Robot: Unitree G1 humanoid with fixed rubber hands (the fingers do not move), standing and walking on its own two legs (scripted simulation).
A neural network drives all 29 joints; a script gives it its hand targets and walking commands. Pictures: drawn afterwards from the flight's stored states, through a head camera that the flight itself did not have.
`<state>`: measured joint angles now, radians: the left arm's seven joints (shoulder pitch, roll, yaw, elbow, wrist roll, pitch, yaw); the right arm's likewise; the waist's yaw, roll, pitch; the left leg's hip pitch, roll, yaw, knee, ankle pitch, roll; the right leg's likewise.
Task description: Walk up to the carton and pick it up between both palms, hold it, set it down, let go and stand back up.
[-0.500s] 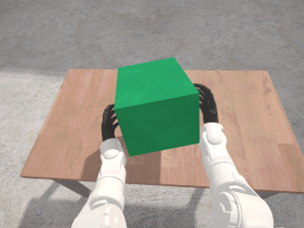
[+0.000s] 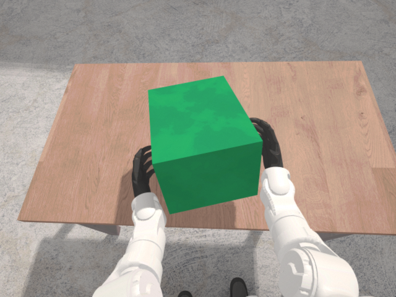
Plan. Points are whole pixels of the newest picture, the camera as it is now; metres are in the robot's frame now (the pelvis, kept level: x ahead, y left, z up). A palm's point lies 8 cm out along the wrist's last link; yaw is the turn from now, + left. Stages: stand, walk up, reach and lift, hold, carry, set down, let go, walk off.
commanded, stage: set down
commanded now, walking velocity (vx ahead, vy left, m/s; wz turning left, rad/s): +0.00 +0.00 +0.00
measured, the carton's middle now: (199, 138) +0.46 +0.00 -0.05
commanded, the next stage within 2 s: none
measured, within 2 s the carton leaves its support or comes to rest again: rests again in 0.92 s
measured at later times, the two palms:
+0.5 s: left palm (143, 189) +0.36 +0.14 -0.08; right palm (263, 160) +0.39 -0.14 -0.05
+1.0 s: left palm (138, 186) +0.36 +0.15 -0.08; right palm (270, 159) +0.39 -0.16 -0.06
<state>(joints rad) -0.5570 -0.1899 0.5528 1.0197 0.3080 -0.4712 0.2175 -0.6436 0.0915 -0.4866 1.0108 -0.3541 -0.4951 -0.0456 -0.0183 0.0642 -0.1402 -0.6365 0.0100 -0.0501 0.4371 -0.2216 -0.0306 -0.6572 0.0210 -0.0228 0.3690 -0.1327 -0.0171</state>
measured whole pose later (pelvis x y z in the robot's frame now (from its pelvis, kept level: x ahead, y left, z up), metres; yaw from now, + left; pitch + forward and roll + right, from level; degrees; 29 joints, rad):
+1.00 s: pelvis -0.01 +0.01 -0.01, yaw -1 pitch +34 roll -2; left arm -0.62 -0.06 0.37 1.13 0.28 -0.56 0.23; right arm -0.74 -0.12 -0.21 1.21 -0.13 -0.52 -0.04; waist 0.00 0.06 -0.24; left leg -0.90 0.01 -0.05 0.55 -0.24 -0.03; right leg -0.88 0.02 -0.03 0.41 -0.12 -0.01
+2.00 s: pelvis -0.09 -0.02 -0.02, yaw +0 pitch +15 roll +1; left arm -0.34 -0.01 0.08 0.89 0.04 -0.39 0.21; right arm -0.48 -0.29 0.08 1.06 0.26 -0.39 0.09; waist 0.00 -0.03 -0.10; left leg -0.68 0.01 -0.04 0.60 -0.19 -0.03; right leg -0.73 0.02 -0.03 0.59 -0.15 -0.03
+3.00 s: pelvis -0.03 -0.02 -0.01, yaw +0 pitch +1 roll +0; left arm 0.27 0.04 0.01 0.57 -0.02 -0.43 0.18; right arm 0.15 -0.24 0.12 0.90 0.27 -0.65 0.09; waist 0.00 -0.02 -0.06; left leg -0.29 0.01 -0.04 0.61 -0.33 -0.03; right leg -0.35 0.02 -0.02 0.61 -0.28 -0.03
